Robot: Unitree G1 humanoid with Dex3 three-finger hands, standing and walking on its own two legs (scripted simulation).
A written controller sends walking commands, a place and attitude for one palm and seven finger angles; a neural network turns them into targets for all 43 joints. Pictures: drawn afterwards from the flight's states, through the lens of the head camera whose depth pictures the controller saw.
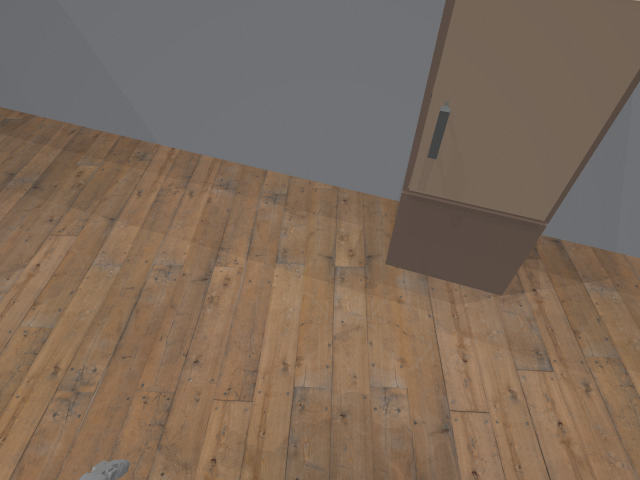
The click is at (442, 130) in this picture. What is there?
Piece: cupboard door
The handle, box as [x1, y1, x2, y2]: [427, 101, 450, 158]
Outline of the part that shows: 447,101 445,101 443,107 441,106 427,157 436,158 450,109 447,106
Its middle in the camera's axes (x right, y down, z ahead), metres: +0.33 -0.30 +1.07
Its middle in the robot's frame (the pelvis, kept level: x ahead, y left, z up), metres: +1.01 -0.27 -0.09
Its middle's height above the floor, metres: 0.68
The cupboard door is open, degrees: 0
